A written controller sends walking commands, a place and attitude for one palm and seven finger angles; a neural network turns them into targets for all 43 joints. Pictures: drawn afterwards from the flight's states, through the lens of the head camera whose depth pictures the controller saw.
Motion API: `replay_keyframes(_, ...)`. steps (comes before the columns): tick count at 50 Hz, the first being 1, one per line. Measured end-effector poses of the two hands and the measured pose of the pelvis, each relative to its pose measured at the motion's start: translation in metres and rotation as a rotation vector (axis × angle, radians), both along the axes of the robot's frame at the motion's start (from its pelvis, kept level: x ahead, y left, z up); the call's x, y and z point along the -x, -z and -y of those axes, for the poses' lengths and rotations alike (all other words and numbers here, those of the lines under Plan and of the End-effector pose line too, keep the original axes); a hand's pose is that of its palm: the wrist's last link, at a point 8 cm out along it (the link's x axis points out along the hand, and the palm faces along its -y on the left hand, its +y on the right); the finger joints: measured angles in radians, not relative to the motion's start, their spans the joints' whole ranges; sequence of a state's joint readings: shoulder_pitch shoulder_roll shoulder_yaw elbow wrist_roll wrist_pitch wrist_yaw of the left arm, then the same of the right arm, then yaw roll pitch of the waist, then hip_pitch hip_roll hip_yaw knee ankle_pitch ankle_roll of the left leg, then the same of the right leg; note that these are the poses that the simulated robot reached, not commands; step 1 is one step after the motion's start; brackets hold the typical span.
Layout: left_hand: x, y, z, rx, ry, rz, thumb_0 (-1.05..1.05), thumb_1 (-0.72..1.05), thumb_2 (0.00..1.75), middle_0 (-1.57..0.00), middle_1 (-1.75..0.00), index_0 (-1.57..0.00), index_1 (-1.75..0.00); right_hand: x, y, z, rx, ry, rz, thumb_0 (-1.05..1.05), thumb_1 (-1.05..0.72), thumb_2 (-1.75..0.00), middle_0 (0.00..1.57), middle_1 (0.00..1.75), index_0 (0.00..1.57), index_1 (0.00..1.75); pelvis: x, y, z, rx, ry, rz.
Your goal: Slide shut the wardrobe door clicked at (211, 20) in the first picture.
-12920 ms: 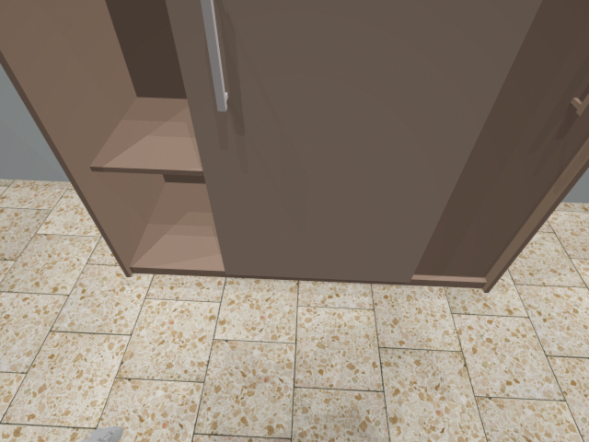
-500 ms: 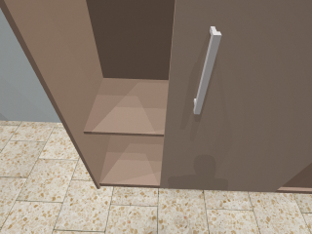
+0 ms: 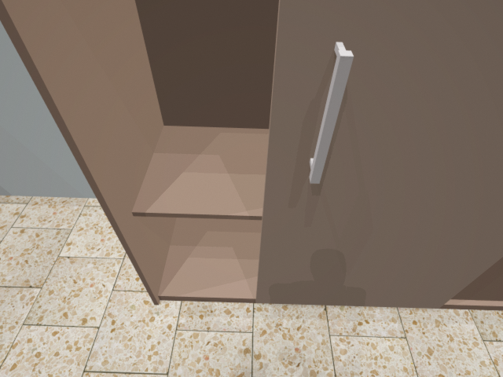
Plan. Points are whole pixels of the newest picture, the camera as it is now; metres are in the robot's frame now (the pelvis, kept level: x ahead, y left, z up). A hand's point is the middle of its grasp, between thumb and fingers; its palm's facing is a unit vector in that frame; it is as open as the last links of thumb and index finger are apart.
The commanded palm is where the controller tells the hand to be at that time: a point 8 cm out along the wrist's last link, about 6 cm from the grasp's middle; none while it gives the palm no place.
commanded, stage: look again from close up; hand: right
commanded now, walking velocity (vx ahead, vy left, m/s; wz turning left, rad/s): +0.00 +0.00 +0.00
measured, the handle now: (325, 121) +0.50 -0.10 +0.16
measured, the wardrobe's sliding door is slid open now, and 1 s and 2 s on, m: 0.39 0.39 0.39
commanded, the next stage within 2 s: raise the hand with hooked fingers in 0.66 s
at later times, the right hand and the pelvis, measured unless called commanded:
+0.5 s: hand out of the picture -0.04 -0.15 -0.18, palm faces +0.06 +0.99 -0.15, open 7.4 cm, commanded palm none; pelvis +0.00 +0.00 +0.00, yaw +0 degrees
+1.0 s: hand (392, 352) +0.18 -0.19 +0.00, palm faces +0.13 +0.99 -0.09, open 7.6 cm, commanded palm +0.11 -0.23 -0.03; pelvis -0.03 -0.02 -0.02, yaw -2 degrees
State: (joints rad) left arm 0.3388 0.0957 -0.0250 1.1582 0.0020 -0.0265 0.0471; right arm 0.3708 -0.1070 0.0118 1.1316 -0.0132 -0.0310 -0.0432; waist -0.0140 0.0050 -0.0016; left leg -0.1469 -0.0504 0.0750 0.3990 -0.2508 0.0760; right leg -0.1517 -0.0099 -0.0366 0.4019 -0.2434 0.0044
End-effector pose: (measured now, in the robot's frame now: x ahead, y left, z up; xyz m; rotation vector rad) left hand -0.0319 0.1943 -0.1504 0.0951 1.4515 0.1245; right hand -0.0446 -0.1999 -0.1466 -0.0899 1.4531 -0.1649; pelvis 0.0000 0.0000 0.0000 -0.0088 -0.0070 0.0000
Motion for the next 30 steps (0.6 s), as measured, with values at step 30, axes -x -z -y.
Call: replay_keyframes(30, -0.0063, -0.0010, 0.0042, -0.008, 0.001, 0.009, 0.01, 0.91, 0.90, -0.20, -0.29, -0.20, -0.30, -0.0019, 0.0012, 0.0036, -0.006, 0.003, -0.001, 0.00, -0.90, -0.90, 0.20, 0.30, 0.20, 0.30, -0.0028, -0.0001, 0.0051, -0.003, 0.001, -0.001)
